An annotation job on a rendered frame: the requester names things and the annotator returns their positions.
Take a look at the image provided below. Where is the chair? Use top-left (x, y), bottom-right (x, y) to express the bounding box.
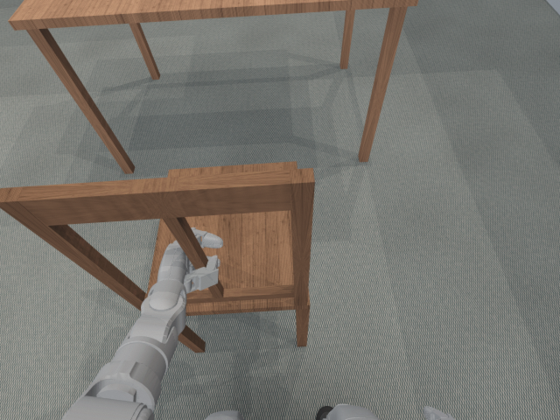
top-left (0, 161), bottom-right (315, 353)

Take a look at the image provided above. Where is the left robot upper arm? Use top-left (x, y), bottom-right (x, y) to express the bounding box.
top-left (66, 395), bottom-right (154, 420)

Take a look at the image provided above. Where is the robot left hand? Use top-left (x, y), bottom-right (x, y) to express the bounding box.
top-left (157, 227), bottom-right (223, 294)

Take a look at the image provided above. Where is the table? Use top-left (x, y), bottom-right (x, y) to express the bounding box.
top-left (8, 0), bottom-right (418, 174)

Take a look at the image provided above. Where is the left robot forearm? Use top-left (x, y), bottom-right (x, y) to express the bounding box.
top-left (61, 280), bottom-right (186, 420)

